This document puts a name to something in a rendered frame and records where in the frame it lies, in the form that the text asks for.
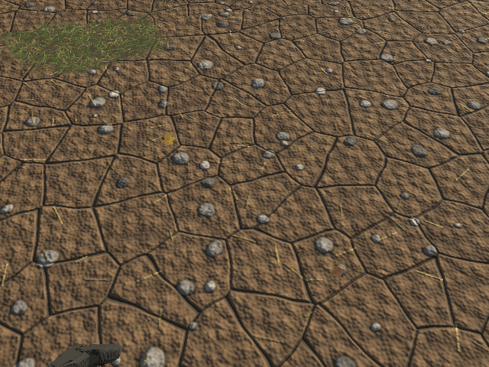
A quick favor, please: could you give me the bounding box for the left robot hand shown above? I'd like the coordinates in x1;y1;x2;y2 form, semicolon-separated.
47;344;121;367

